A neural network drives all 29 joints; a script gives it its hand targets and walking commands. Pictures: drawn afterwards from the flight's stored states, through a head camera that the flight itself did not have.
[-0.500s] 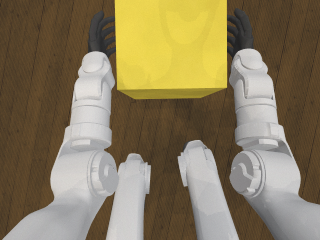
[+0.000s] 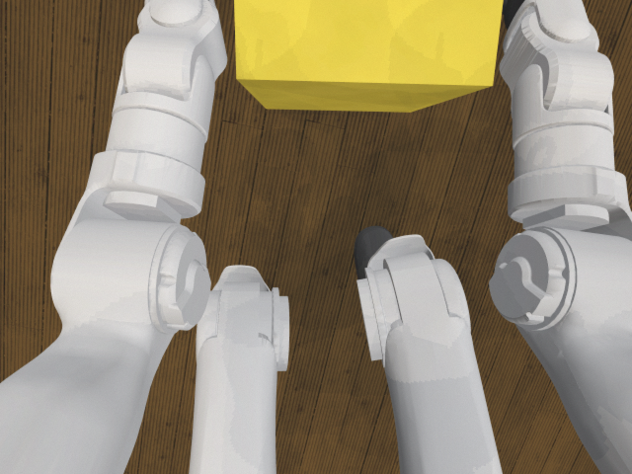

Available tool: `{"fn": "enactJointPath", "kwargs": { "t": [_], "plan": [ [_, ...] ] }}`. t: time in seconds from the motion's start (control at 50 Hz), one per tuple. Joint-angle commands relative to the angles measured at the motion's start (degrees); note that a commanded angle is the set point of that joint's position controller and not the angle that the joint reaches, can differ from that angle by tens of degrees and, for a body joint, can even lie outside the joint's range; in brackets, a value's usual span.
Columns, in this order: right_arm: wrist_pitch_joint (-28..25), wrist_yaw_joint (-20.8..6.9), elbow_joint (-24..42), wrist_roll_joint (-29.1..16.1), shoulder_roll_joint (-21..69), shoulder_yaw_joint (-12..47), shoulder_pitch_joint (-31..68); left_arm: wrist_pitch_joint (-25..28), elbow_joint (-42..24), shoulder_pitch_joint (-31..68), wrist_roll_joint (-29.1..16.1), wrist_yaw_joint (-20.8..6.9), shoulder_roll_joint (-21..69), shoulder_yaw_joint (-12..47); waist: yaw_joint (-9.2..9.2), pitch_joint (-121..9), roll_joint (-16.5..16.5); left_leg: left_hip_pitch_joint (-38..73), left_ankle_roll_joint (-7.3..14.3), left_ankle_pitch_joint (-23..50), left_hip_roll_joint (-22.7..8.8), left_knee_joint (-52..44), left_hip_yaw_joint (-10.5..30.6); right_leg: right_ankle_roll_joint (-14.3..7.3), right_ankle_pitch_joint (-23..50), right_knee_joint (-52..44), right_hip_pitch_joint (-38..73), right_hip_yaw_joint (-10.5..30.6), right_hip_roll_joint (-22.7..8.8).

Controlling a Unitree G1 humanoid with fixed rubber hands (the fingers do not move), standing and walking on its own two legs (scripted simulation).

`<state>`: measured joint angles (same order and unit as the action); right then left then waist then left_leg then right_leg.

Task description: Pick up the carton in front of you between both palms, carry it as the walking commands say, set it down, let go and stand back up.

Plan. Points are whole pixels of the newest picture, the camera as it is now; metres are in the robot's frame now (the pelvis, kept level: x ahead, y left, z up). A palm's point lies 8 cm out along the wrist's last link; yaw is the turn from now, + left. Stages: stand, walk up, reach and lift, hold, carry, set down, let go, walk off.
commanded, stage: set down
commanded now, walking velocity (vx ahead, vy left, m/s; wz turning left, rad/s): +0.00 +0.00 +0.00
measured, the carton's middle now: (352, 1) +0.55 -0.12 -0.26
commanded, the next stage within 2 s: none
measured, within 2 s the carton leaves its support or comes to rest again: rests again in 0.38 s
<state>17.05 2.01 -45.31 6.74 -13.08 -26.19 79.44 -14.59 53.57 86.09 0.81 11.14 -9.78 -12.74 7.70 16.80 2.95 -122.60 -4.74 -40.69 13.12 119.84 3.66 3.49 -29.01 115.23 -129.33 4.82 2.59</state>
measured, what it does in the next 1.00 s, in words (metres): stands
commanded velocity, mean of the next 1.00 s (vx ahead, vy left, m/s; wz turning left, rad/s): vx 0.00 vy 0.00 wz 0.00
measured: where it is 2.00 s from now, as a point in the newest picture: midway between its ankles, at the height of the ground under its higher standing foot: (317, 327)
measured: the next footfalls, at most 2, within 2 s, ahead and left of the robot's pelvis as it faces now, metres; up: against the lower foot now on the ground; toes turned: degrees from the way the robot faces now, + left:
none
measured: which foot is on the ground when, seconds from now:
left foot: down 0.00-1.00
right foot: down 0.00-1.00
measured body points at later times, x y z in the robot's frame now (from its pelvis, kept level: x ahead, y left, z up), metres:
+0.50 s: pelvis -0.01 +0.00 -0.02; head +0.37 -0.04 +0.20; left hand +0.58 +0.03 -0.21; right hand +0.51 -0.27 -0.21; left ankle +0.07 +0.12 -0.38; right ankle +0.12 -0.13 -0.38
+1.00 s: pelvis -0.02 +0.00 -0.04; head +0.37 -0.03 +0.18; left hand +0.58 +0.04 -0.22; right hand +0.51 -0.27 -0.22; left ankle +0.07 +0.11 -0.38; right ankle +0.12 -0.13 -0.38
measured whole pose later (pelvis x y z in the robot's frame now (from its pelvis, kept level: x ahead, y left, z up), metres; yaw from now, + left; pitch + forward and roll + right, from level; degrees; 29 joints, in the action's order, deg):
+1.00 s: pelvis -0.02 +0.00 -0.04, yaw +1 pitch +34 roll -1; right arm 12.2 -7.3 -55.4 8.6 -18.3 -30.8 86.0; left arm -11.0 62.4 94.6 2.2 2.5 -14.0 -12.3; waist 8.3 29.9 3.3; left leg -122.3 -2.3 -39.5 10.9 128.2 1.9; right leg 2.7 -29.9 122.7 -126.4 2.5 -1.2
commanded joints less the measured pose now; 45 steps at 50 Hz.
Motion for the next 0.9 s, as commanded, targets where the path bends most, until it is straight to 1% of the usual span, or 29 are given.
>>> {"fn": "enactJointPath", "kwargs": {
  "t": [0.0, 0.04, 0.1, 0.18, 0.24, 0.4, 0.58, 0.78, 0.88],
  "plan": [
    [-2.5, -15.8, 4.9, -8.6, 43.6, 23.2, 36.8, 2.8, -8.6, 36.1, -7.4, -13.5, 51.2, 22.2, 7.35, -76.4, 7.4, 26.1, 1.5, 28.7, -1.5, -8.8, -7.4, -2.0, 32.7, -2.5, 47.3, -9.9, 2.2],
    [-2.5, -16.1, 4.4, -8.9, 43.7, 22.9, 35.9, 2.8, -8.5, 35.5, -7.7, -13.4, 51.9, 22.8, 7.68, -77.0, 8.0, 27.4, 1.4, 30.4, -1.7, -8.1, -7.1, -2.0, 33.9, -2.0, 47.0, -9.8, 2.1],
    [-2.4, -16.8, 3.1, -8.3, 43.5, 21.8, 34.6, 2.8, -6.8, 33.7, -7.2, -13.6, 52.1, 22.2, 7.88, -73.8, 8.3, 26.2, 1.6, 30.2, -1.8, -7.7, -6.6, -2.2, 33.2, -1.5, 44.5, -9.7, 2.0],
    [-2.5, -17.5, 2.2, -7.1, 42.3, 20.4, 34.4, 2.9, -5.0, 32.6, -6.6, -14.0, 51.2, 20.8, 7.94, -68.7, 8.1, 23.3, 2.1, 27.5, -1.8, -7.5, -6.4, -2.4, 30.5, -1.0, 41.7, -9.5, 1.8],
    [-2.8, -17.6, 2.1, -6.8, 40.9, 19.9, 35.5, 3.1, -4.1, 33.1, -6.8, -14.1, 49.7, 20.2, 8.11, -65.8, 7.9, 21.5, 2.4, 25.1, -1.7, -7.3, -6.4, -2.7, 28.3, -0.7, 40.6, -9.3, 1.5],
    [-4.0, -16.8, 1.0, -6.9, 36.9, 18.6, 38.9, 3.7, -2.7, 36.2, -8.9, -14.5, 45.8, 20.5, 9.52, -61.3, 8.9, 20.2, 2.5, 20.5, -2.1, -6.4, -6.3, -3.3, 24.1, 0.0, 39.8, -9.1, 0.8],
    [-3.6, -17.5, -5.3, -3.9, 34.7, 14.7, 34.8, 3.2, 3.3, 32.3, -5.3, -16.1, 40.6, 15.4, 7.69, -46.1, 7.6, 13.4, 3.3, 13.0, -2.4, -6.7, -5.9, -4.0, 16.7, -0.1, 35.0, -8.0, 0.4],
    [-2.9, -17.7, -9.9, -1.2, 29.6, 10.4, 29.7, 2.1, 7.3, 28.0, -1.8, -17.0, 34.1, 11.7, 6.30, -35.8, 7.5, 12.2, 3.9, 9.0, -3.1, -6.4, -4.9, -4.8, 10.8, 0.1, 30.5, -7.0, 0.2],
    [-3.0, -17.7, -11.6, -0.4, 26.8, 8.9, 27.1, 1.7, 8.9, 25.9, -0.8, -17.2, 31.5, 10.5, 6.04, -32.2, 6.9, 12.6, 4.2, 8.6, -3.4, -5.8, -4.5, -5.0, 9.2, 0.6, 29.0, -6.7, 0.2]
  ]
}}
